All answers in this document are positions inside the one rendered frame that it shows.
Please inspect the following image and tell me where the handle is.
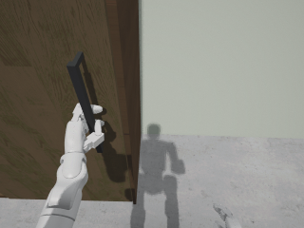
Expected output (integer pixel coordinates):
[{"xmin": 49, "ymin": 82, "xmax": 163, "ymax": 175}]
[{"xmin": 66, "ymin": 51, "xmax": 105, "ymax": 153}]

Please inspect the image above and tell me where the wardrobe door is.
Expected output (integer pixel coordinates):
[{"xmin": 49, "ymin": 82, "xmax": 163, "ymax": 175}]
[{"xmin": 0, "ymin": 0, "xmax": 133, "ymax": 202}]

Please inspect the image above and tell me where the left robot hand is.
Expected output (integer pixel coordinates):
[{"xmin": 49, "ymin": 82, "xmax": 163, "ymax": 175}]
[{"xmin": 65, "ymin": 103, "xmax": 105, "ymax": 154}]

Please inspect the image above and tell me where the right robot hand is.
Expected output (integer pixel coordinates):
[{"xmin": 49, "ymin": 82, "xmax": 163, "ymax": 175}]
[{"xmin": 213, "ymin": 203, "xmax": 242, "ymax": 228}]

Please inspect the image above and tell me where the left robot forearm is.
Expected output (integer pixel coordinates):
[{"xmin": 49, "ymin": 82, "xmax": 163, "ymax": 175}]
[{"xmin": 35, "ymin": 152, "xmax": 88, "ymax": 228}]

